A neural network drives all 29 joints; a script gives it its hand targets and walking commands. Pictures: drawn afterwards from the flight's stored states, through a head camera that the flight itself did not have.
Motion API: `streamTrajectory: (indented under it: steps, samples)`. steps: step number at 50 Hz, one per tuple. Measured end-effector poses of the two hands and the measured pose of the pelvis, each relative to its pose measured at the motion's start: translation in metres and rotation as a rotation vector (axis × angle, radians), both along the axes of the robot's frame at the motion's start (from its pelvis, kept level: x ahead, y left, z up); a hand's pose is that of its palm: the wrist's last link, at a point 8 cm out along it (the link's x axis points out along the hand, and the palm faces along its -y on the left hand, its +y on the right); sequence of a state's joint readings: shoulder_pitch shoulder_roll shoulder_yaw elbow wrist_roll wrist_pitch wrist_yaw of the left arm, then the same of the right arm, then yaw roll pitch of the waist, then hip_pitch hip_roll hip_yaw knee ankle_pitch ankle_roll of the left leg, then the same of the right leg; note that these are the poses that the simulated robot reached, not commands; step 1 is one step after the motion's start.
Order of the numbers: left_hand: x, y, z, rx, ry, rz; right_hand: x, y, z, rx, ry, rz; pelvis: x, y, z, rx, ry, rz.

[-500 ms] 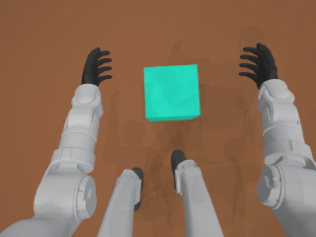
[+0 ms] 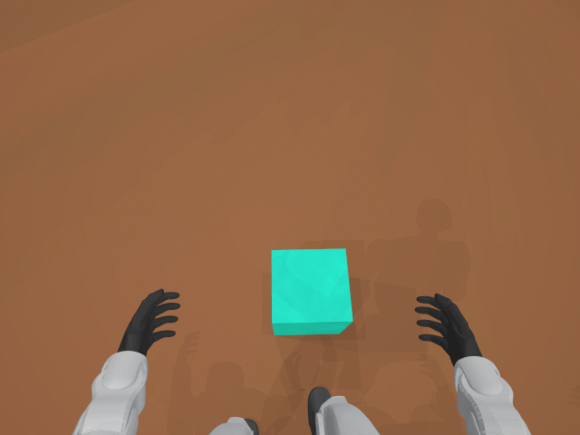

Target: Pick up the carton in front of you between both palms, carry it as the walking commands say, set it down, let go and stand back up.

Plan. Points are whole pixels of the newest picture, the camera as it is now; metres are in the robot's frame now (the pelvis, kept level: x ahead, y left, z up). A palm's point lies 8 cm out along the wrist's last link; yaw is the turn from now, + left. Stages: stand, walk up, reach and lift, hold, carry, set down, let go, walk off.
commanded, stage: let go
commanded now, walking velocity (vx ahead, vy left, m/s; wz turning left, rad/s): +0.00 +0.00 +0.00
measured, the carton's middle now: (307, 294) +0.43 -0.06 -0.63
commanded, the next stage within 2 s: stand in 0.62 s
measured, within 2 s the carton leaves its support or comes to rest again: neither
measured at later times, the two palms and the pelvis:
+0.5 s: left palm (82, 393) +0.18 +0.25 -0.04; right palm (462, 395) +0.18 -0.21 -0.05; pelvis +0.02 +0.02 +0.02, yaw +0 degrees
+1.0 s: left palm (49, 413) +0.16 +0.30 -0.07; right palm (505, 406) +0.16 -0.28 -0.07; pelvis +0.03 +0.01 +0.01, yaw +1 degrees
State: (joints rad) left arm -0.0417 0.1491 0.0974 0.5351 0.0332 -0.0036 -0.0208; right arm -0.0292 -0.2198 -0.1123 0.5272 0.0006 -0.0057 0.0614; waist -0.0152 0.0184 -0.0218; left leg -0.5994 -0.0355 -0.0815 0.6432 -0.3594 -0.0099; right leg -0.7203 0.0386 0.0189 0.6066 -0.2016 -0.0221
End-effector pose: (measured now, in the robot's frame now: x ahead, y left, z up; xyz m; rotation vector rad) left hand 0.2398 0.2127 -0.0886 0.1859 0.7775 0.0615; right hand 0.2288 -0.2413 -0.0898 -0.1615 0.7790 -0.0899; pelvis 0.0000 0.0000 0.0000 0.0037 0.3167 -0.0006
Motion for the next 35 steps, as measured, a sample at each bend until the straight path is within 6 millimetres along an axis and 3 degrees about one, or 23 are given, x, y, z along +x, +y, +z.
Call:
streamTrajectory:
  steps: [6,12,18,30,35]
  samples:
    - [-0.039,0.022,0.026,-0.001,-0.003,0.009,-0.039,0.016,0.026,0.001,0.009,0.006,0.008,0.011,0.015,-0.015,-0.150,0.001]
    - [-0.060,0.040,0.041,0.005,-0.002,0.007,-0.058,0.027,0.039,0.001,0.013,0.017,0.013,0.021,0.022,-0.025,-0.276,-0.001]
    - [-0.064,0.045,0.045,0.002,0.006,0.006,-0.059,0.033,0.042,0.005,0.018,0.023,0.014,0.026,0.022,-0.028,-0.353,-0.002]
    - [-0.055,0.035,0.044,-0.003,0.020,0.003,-0.052,0.027,0.043,0.004,0.028,0.017,0.020,0.020,0.021,-0.030,-0.382,0.000]
    - [-0.063,0.050,0.029,0.084,0.068,0.032,-0.053,0.004,0.035,-0.092,0.052,-0.011,0.023,0.016,0.017,-0.024,-0.338,0.003]
